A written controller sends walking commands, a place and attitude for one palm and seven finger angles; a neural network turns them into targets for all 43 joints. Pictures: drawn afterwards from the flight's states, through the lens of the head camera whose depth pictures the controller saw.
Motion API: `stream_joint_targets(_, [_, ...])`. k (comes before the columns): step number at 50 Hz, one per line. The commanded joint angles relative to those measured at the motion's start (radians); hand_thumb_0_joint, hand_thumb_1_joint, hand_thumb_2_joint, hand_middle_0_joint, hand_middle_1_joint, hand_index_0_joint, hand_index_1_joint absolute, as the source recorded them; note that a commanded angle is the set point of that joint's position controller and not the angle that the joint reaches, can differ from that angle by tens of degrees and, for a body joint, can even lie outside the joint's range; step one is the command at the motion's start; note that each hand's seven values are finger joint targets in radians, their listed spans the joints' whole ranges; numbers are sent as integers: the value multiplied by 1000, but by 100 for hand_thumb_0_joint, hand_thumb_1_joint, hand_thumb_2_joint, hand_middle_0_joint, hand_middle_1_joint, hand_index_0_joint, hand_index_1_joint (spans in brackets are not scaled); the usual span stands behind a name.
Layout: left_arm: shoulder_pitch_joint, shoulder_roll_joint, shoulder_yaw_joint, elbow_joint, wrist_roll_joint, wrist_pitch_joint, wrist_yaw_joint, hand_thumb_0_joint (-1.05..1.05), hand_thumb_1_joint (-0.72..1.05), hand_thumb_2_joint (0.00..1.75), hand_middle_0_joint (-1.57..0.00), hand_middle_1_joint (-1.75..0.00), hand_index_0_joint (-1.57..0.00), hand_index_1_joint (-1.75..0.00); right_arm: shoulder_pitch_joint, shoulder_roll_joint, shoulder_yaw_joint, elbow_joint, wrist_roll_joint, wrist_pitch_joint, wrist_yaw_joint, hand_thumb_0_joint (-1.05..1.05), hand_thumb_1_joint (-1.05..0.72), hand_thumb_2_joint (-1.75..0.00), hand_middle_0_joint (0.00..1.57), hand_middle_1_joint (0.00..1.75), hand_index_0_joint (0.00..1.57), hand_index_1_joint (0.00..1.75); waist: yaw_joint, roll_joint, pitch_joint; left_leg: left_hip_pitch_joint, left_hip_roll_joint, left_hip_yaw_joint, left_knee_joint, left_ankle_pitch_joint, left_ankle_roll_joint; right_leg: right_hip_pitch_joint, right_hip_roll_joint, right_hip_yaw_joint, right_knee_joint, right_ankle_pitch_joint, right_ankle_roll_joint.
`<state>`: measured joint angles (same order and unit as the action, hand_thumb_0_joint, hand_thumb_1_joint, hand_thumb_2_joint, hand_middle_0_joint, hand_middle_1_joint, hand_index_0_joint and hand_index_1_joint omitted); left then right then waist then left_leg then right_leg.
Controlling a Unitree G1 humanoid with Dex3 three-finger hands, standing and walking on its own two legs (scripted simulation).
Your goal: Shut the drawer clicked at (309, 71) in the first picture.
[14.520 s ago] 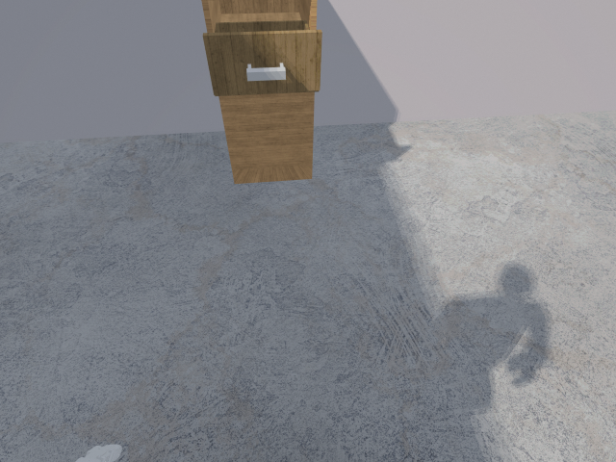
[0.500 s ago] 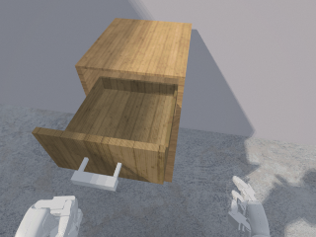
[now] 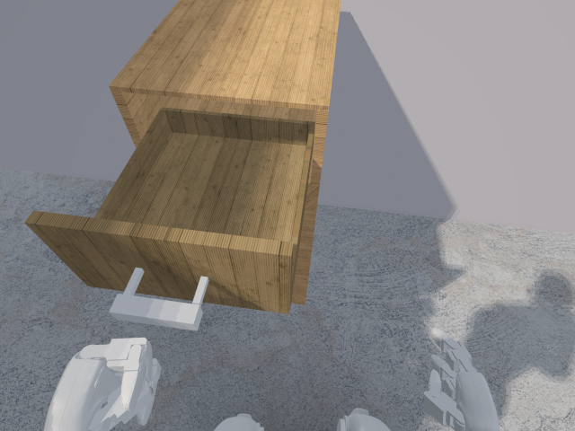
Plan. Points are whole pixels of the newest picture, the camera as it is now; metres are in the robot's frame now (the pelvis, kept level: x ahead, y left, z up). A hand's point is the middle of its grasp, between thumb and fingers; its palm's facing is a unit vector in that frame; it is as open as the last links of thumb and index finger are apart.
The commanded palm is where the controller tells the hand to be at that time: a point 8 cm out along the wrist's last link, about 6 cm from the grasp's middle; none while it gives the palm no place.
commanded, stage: bring the fist close to the handle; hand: left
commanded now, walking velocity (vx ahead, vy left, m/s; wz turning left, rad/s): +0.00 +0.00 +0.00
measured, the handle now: (163, 295) +0.29 +0.20 +0.02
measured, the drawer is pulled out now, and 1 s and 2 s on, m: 0.29 0.29 0.20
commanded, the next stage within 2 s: push the drawer shut in 0.82 s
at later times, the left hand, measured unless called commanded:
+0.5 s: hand (174, 370) +0.19 +0.16 +0.02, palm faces -0.08 -1.00 -0.03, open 3.3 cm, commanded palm +0.16 +0.22 +0.03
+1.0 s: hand (166, 373) +0.19 +0.17 +0.02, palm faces -0.07 -1.00 -0.03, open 3.3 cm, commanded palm +0.17 +0.22 +0.03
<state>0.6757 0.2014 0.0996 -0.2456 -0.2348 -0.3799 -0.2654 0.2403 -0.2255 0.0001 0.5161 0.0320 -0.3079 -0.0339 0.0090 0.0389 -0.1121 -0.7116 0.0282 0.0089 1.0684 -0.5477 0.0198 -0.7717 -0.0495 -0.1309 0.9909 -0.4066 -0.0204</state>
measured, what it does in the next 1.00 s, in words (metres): stands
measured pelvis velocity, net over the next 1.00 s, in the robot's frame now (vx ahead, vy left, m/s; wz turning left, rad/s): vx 0.00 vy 0.01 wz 0.00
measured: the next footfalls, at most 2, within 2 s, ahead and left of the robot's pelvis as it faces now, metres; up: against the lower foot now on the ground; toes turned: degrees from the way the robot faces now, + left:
none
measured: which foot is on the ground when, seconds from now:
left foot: down 0.00-1.00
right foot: down 0.00-1.00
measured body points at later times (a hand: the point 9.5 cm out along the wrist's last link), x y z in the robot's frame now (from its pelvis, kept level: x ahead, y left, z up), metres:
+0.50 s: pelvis +0.00 +0.01 -0.03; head +0.08 +0.02 +0.41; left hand +0.19 +0.21 +0.02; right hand +0.20 -0.22 -0.09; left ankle -0.01 +0.10 -0.67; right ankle +0.05 -0.12 -0.67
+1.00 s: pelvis +0.00 +0.01 -0.03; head +0.08 +0.02 +0.41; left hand +0.19 +0.22 +0.03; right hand +0.20 -0.22 -0.09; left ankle -0.01 +0.10 -0.67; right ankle +0.05 -0.12 -0.67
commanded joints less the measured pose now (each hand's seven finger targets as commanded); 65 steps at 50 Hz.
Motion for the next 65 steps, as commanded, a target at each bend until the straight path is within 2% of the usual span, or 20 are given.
stream_joint_targets(1, [21, 73, 42, -186, -14, -77, -2, 0, 90, 90, -140, -160, -140, -160, -81, -108, -52, -176, 5, -53, 0, 0, -90, -90, 20, 30, 20, 30, -12, -21, -149, -45, -38, -41, -155, 227, -4, 164, 37, 80, -120, 41, -9])
stream_joint_targets(4, [-29, 94, 49, -163, -1, -74, 6, 0, 90, 90, -140, -160, -140, -160, -83, -115, -51, -173, 2, -40, -2, 0, -90, -90, 20, 30, 20, 30, -23, -37, -142, -79, -34, -46, -138, 205, -1, 134, 40, 82, -106, 12, -9])
stream_joint_targets(6, [-15, 64, 27, -162, -3, -77, 5, 0, 90, 90, -140, -160, -140, -160, -80, -111, -52, -184, 2, -34, 0, 0, -90, -90, 20, 30, 20, 30, -13, -10, -157, -77, -36, -45, -137, 214, -5, 126, 39, 76, -88, 26, -11])
stream_joint_targets(10, [-43, 83, 43, -152, 5, -74, 22, 0, 90, 90, -140, -160, -140, -160, -75, -112, -51, -191, -1, -17, -1, 0, -90, -90, 20, 30, 20, 30, -11, -13, -184, -102, -36, -46, -119, 219, -5, 111, 38, 73, -62, 30, -12])
stream_joint_targets(20, [-100, 57, -5, -126, 26, -85, 40, 0, 90, 90, -140, -160, -140, -160, -61, -122, -51, -206, -8, 15, 4, 0, -90, -90, 20, 30, 20, 30, -24, -22, -243, -140, -33, -57, -64, 255, -9, 40, 39, 57, 19, 70, -12])
stream_joint_targets(21, [-96, 54, -15, -128, 29, -86, 41, 0, 90, 90, -140, -160, -140, -160, -64, -120, -53, -207, -8, 17, 5, 0, -90, -90, 20, 30, 20, 30, -21, -1, -248, -138, -32, -55, -57, 260, -11, 32, 39, 60, 26, 76, -13])
stream_joint_targets(25, [-78, 89, 20, -180, 27, -81, 56, 0, 90, 90, -140, -160, -140, -160, -55, -118, -56, -222, -6, 40, 6, 0, -90, -90, 20, 30, 20, 30, -13, 1, -287, -125, -31, -56, -61, 298, -12, 58, 40, 58, 31, 109, -14])
stream_joint_targets(26, [-49, 81, 20, -173, 23, -75, 56, 0, 90, 90, -140, -160, -140, -160, -57, -113, -57, -226, -3, 45, 7, 0, -90, -90, 20, 30, 20, 30, -6, -10, -286, -131, -31, -55, -65, 298, -13, 72, 40, 58, 27, 110, -14])
stream_joint_targets(29, [-68, 81, 14, -161, 23, -68, 57, 0, 90, 90, -140, -160, -140, -160, -61, -117, -54, -225, -1, 59, 3, 0, -90, -90, 20, 30, 20, 30, -26, -36, -248, -153, -28, -58, -61, 262, -8, 49, 44, 57, 17, 80, -11])
stream_joint_targets(31, [-42, 54, -16, -174, 19, -71, 53, 0, 90, 90, -140, -160, -140, -160, -60, -114, -55, -232, 0, 59, 5, 0, -90, -90, 20, 30, 20, 30, -24, -4, -250, -142, -29, -58, -60, 260, -10, 38, 42, 55, 21, 74, -11])
stream_joint_targets(34, [-35, 76, -2, -171, 23, -71, 50, 0, 90, 90, -140, -160, -140, -160, -62, -118, -56, -232, -1, 62, 4, 0, -90, -90, 20, 30, 20, 30, -27, -23, -256, -148, -28, -61, -52, 282, -9, 45, 42, 55, 28, 96, -12])
stream_joint_targets(36, [-3, 62, -13, -188, 18, -78, 46, 0, 90, 90, -140, -160, -140, -160, -61, -112, -57, -238, -1, 63, 8, 0, -90, -90, 20, 30, 20, 30, -18, 8, -264, -137, -30, -58, -52, 292, -13, 46, 40, 56, 30, 102, -12])
stream_joint_targets(39, [-23, 95, 26, -169, 16, -83, 49, 0, 90, 90, -140, -160, -140, -160, -64, -115, -58, -234, -1, 71, 3, 0, -90, -90, 20, 30, 20, 30, -25, -36, -239, -168, -29, -60, -44, 252, -9, 37, 44, 58, 24, 68, -13])
stream_joint_targets(41, [-38, 81, 4, -202, 16, -93, 49, 0, 90, 90, -140, -160, -140, -160, -61, -117, -55, -241, -1, 70, 3, 0, -90, -90, 20, 30, 20, 30, -23, 19, -244, -153, -29, -60, -47, 242, -12, 18, 41, 58, 31, 50, -14])
stream_joint_targets(46, [-27, 84, 8, -196, 14, -90, 46, 0, 90, 90, -140, -160, -140, -160, -53, -117, -55, -243, 1, 75, 3, 0, -90, -90, 20, 30, 20, 30, -25, 7, -253, -149, -29, -61, -43, 259, -13, 26, 43, 56, 31, 66, -14])
stream_joint_targets(49, [-79, 98, 14, -180, 18, -79, 49, 0, 90, 90, -140, -160, -140, -160, -49, -123, -52, -239, -2, 77, -2, 0, -90, -90, 20, 30, 20, 30, -39, -14, -243, -163, -27, -64, -35, 254, -8, 14, 46, 55, 29, 64, -12])
stream_joint_targets(54, [-123, 97, 7, -157, 24, -58, 57, 0, 90, 90, -140, -160, -140, -160, -43, -128, -47, -238, -3, 82, -4, 0, -90, -90, 20, 30, 20, 30, -41, -11, -248, -155, -27, -65, -44, 247, -9, 14, 45, 53, 24, 55, -13])
stream_joint_targets(56, [-140, 83, -10, -176, 23, -54, 59, 0, 90, 90, -140, -160, -140, -160, -38, -128, -45, -242, -3, 81, -2, 0, -90, -90, 20, 30, 20, 30, -39, 19, -271, -136, -30, -63, -49, 258, -12, 21, 41, 54, 23, 68, -12])
stream_joint_targets(59, [-202, 100, 8, -138, 21, -47, 68, 0, 90, 90, -140, -160, -140, -160, -38, -133, -41, -232, -4, 84, -7, 0, -90, -90, 20, 30, 20, 30, -56, -23, -234, -170, -29, -65, -46, 209, -7, 10, 44, 58, 6, 22, -10])
stream_joint_targets(65, [-339, 101, -19, -146, 32, -75, 78, 0, 90, 90, -140, -160, -140, -160, -24, -148, -30, -214, -9, 64, -10, 0, -90, -90, 20, 30, 20, 30, -69, 32, -261, -139, -28, -80, -53, 187, -11, -32, 39, 54, 19, -4, -11])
